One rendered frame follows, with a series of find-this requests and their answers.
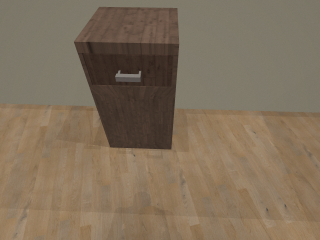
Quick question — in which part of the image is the handle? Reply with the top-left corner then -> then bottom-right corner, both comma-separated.
115,70 -> 142,82

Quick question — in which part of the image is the cabinet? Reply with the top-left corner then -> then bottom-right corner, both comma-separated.
74,7 -> 179,150

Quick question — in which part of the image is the drawer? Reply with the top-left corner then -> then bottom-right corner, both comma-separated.
83,53 -> 173,87

